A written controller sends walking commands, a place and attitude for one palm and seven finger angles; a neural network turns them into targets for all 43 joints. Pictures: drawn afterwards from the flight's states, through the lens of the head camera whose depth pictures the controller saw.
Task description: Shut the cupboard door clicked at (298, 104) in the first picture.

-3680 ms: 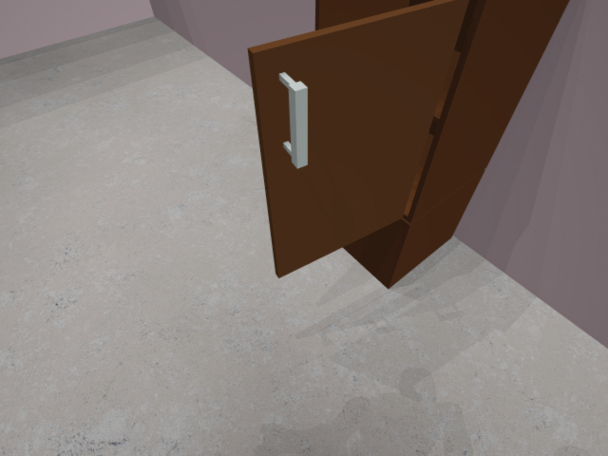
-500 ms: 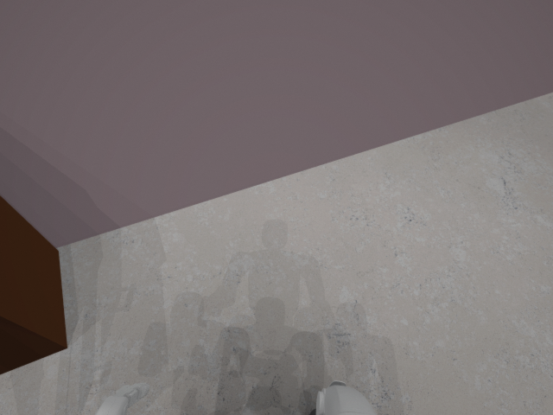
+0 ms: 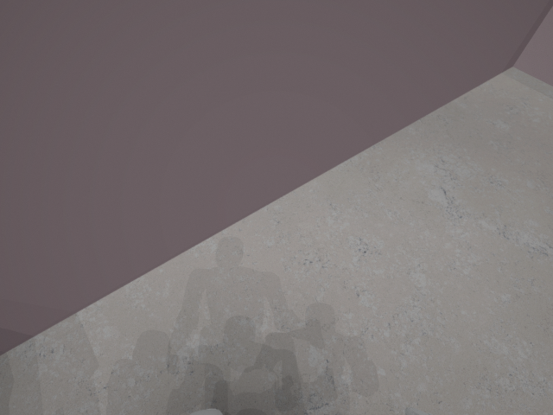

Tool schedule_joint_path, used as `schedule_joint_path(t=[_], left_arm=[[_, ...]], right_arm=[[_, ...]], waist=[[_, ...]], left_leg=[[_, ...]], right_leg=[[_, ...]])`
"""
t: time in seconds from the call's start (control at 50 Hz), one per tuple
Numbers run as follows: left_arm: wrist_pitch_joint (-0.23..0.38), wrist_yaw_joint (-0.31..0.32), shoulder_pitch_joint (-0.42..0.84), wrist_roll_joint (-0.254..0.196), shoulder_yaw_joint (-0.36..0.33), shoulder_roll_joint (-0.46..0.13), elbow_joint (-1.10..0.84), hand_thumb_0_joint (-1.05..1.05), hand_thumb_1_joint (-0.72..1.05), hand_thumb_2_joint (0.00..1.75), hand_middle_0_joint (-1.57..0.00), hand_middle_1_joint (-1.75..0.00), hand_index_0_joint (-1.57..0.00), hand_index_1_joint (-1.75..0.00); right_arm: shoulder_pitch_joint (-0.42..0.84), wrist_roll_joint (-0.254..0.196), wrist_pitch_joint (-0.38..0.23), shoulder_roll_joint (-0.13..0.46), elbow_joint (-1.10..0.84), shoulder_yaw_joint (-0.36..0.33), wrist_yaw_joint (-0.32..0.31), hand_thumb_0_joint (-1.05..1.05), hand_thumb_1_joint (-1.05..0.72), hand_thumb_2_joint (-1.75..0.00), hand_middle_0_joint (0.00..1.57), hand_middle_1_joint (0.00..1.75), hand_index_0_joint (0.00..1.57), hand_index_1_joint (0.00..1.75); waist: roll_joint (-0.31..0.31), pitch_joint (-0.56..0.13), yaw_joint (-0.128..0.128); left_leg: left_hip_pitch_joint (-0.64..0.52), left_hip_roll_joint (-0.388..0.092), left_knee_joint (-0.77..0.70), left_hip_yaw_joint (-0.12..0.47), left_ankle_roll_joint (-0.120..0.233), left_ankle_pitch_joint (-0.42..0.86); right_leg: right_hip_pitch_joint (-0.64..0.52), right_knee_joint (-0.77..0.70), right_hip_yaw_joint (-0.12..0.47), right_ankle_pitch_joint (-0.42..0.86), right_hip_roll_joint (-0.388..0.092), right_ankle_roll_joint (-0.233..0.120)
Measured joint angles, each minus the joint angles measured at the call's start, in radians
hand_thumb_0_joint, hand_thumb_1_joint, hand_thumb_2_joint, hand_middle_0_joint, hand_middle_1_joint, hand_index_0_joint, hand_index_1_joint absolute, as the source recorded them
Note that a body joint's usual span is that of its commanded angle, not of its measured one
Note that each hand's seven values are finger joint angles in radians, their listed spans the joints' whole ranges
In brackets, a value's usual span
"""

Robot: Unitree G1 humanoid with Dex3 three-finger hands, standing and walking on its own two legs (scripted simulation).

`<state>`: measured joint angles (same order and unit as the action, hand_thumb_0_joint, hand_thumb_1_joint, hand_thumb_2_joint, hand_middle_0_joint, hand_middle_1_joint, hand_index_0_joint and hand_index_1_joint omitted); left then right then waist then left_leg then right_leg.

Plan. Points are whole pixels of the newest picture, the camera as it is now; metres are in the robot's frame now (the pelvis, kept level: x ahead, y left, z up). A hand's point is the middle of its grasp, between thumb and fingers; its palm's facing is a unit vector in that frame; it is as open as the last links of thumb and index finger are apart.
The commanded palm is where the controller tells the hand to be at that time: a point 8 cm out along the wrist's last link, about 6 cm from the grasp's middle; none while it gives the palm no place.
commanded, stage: walk to a spot facing it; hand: left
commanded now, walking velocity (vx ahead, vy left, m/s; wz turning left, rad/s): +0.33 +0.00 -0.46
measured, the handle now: out of the picture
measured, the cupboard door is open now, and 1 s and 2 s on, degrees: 81 81 81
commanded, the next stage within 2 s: turn to face it in 0.18 s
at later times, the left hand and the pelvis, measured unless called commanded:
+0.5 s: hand (228, 290) +0.35 +0.11 -0.16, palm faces -0.14 -0.98 -0.17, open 7.3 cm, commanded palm none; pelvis +0.23 -0.05 +0.01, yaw -5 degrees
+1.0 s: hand (219, 263) +0.40 +0.14 -0.14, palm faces +0.22 -0.93 -0.31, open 7.3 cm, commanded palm none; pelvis +0.34 -0.10 +0.00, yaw +12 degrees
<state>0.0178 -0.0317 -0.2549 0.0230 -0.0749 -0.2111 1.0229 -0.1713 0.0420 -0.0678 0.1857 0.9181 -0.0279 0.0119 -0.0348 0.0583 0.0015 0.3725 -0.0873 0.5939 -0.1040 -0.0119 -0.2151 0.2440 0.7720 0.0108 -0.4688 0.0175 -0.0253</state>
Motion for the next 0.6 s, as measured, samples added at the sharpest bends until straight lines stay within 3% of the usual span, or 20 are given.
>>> schedule_joint_path(t=[0.06,0.1,0.18,0.26,0.3,0.32,0.36,0.42,0.5,0.56,0.6], left_arm=[[-0.012,-0.003,0.008,0.01,-0.008,-0.017,0.014,0.01,0.92,0.9,-0.2,-0.3,-0.2,-0.3],[-0.016,-0.01,0.035,0.014,-0.011,-0.02,0.003,0.01,0.92,0.9,-0.19,-0.3,-0.2,-0.3],[-0.018,-0.025,0.09,0.012,-0.005,-0.008,-0.039,0.01,0.91,0.9,-0.19,-0.3,-0.2,-0.3],[-0.015,-0.034,0.129,0.014,-0.002,-0.008,-0.064,0.01,0.91,0.9,-0.19,-0.3,-0.2,-0.3],[0.003,-0.035,0.137,0.017,0.0,-0.025,-0.081,0.01,0.91,0.9,-0.19,-0.3,-0.2,-0.3],[0.018,-0.026,0.146,0.016,-0.005,-0.026,-0.082,0.0,0.91,0.9,-0.19,-0.3,-0.2,-0.3],[0.028,-0.002,0.161,0.004,-0.003,-0.01,-0.076,0.0,0.91,0.9,-0.19,-0.3,-0.2,-0.3],[0.023,0.023,0.152,0.001,0.012,0.009,-0.06,0.0,0.91,0.9,-0.19,-0.3,-0.2,-0.3],[0.022,0.033,0.133,0.002,0.027,0.029,-0.029,0.0,0.91,0.9,-0.19,-0.3,-0.2,-0.3],[0.024,0.039,0.137,-0.004,0.023,0.029,-0.025,-0.01,0.93,0.9,-0.2,-0.3,-0.21,-0.3],[0.016,0.038,0.13,-0.007,0.026,0.034,-0.026,-0.01,0.93,0.9,-0.2,-0.3,-0.21,-0.3]], right_arm=[[-0.035,0.005,-0.005,-0.022,0.001,0.006,-0.006,0.0,-0.91,-0.9,0.2,0.3,0.2,0.3],[-0.067,0.004,-0.011,-0.031,0.016,0.008,-0.013,0.0,-0.91,-0.9,0.2,0.3,0.2,0.3],[-0.121,0.001,0.0,-0.009,0.055,-0.004,-0.02,0.0,-0.93,-0.9,0.2,0.3,0.2,0.3],[-0.172,-0.001,0.026,0.02,0.085,-0.014,-0.013,0.0,-0.93,-0.9,0.2,0.3,0.2,0.3],[-0.208,-0.01,0.041,0.027,0.097,-0.015,-0.009,0.0,-0.92,-0.9,0.2,0.3,0.2,0.3],[-0.206,-0.019,0.053,0.032,0.111,-0.014,-0.008,0.0,-0.92,-0.9,0.2,0.3,0.2,0.3],[-0.175,-0.029,0.078,0.047,0.133,-0.018,-0.011,0.01,-0.92,-0.9,0.2,0.3,0.2,0.3],[-0.133,-0.028,0.085,0.042,0.138,-0.019,-0.018,0.01,-0.92,-0.9,0.2,0.3,0.2,0.3],[-0.105,-0.028,0.076,0.002,0.115,-0.005,-0.015,0.01,-0.92,-0.9,0.19,0.3,0.2,0.3],[-0.1,-0.027,0.071,-0.025,0.108,0.007,-0.007,0.0,-0.92,-0.9,0.19,0.3,0.2,0.3],[-0.104,-0.022,0.068,-0.028,0.102,0.012,0.0,0.0,-0.91,-0.9,0.19,0.3,0.2,0.3]], waist=[[-0.013,-0.012,-0.002],[-0.007,-0.007,0.001],[0.026,0.014,0.001],[0.048,0.028,-0.021],[0.033,0.025,-0.03],[0.029,0.029,-0.027],[0.05,0.052,-0.037],[0.052,0.044,-0.055],[0.013,0.016,-0.071],[-0.003,0.01,-0.063],[0.004,0.005,-0.055]], left_leg=[[-0.064,0.001,-0.025,-0.031,0.005,-0.067],[-0.12,0.0,-0.093,-0.042,-0.011,-0.058],[-0.227,-0.02,-0.196,-0.077,-0.021,-0.062],[-0.308,-0.052,-0.169,-0.128,-0.058,-0.147],[-0.293,-0.069,-0.025,-0.141,-0.066,-0.229],[-0.242,-0.071,0.133,-0.11,-0.059,-0.279],[-0.122,-0.055,0.423,-0.006,-0.04,-0.317],[0.02,-0.034,0.541,0.039,-0.035,-0.264],[0.084,-0.016,0.347,0.023,-0.038,-0.175],[0.062,-0.003,0.157,-0.001,-0.041,-0.08],[0.023,0.006,0.031,-0.005,-0.026,0.052]], right_leg=[[0.139,0.319,-0.025,0.031,-0.024,0.001],[0.211,0.371,-0.046,0.088,-0.05,0.014],[0.27,0.154,-0.082,0.139,-0.087,0.026],[0.241,-0.087,-0.127,0.196,-0.078,0.016],[0.184,-0.189,-0.129,0.234,-0.071,-0.019],[0.193,-0.152,-0.122,0.257,-0.07,-0.031],[0.168,-0.106,-0.134,0.222,-0.053,-0.032],[0.087,-0.185,-0.151,0.21,-0.043,-0.013],[-0.013,-0.297,-0.177,0.216,-0.052,-0.007],[-0.065,-0.3,-0.213,0.174,-0.063,0.009],[-0.076,-0.239,-0.238,0.114,-0.07,0.026]])
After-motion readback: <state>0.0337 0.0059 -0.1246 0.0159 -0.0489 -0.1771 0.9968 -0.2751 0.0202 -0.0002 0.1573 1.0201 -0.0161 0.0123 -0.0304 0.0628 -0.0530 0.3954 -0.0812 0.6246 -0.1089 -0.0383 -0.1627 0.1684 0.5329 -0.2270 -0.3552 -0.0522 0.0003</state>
